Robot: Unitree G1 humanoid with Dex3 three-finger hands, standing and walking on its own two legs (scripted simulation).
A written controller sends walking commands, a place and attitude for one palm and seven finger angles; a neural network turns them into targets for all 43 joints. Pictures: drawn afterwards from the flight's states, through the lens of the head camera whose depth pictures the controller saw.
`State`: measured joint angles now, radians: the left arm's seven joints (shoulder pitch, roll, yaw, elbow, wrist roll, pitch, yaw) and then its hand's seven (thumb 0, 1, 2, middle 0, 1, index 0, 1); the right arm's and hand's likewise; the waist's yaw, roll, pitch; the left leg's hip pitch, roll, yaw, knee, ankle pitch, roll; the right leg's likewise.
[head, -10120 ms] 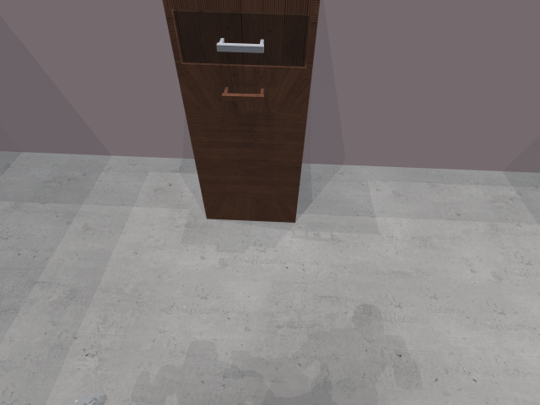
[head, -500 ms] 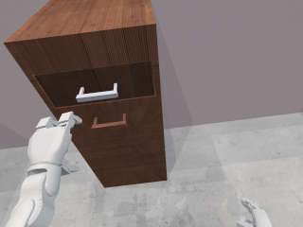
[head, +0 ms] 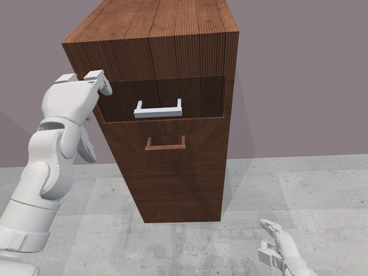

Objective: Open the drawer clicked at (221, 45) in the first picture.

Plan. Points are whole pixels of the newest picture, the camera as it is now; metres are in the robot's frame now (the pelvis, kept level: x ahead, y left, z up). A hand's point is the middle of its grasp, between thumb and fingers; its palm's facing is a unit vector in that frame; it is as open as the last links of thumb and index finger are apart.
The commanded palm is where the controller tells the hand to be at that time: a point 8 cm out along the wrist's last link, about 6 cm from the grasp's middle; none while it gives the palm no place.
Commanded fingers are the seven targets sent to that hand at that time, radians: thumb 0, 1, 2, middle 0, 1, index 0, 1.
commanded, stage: raise the hand with hooked fingers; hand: left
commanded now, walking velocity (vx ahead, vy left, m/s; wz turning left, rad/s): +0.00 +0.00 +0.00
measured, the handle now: (158, 107) +0.53 +0.17 +0.08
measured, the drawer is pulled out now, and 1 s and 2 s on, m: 0.00 0.00 0.00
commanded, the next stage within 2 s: move the hooked fingers above the handle in 0.42 s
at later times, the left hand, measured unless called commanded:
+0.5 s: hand (95, 125) +0.32 +0.23 +0.20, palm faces +0.18 -0.06 -0.98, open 13.9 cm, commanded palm +0.27 +0.23 +0.25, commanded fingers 0.00 -0.50 0.30 -0.30 -1.20 -0.30 -1.20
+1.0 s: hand (118, 121) +0.37 +0.21 +0.17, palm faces +0.08 -0.04 -1.00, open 13.9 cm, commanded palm +0.34 +0.22 +0.23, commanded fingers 0.00 -0.50 0.30 -0.30 -1.20 -0.30 -1.20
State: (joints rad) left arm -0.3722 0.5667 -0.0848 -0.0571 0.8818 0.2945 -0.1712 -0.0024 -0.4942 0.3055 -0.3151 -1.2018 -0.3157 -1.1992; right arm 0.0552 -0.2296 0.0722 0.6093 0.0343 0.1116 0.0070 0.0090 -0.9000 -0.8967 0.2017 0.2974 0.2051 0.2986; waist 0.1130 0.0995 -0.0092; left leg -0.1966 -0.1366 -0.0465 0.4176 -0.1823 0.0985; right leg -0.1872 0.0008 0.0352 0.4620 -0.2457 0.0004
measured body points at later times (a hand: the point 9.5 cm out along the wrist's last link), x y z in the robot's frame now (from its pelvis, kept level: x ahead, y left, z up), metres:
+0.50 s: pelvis -0.01 -0.01 +0.00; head -0.01 -0.06 +0.45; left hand +0.31 +0.23 +0.25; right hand +0.21 -0.22 -0.10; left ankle +0.02 +0.05 -0.74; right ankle +0.00 -0.13 -0.74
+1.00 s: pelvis +0.01 -0.05 +0.00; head +0.02 -0.09 +0.45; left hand +0.36 +0.21 +0.22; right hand +0.19 -0.29 -0.12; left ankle +0.02 +0.05 -0.74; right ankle +0.00 -0.13 -0.74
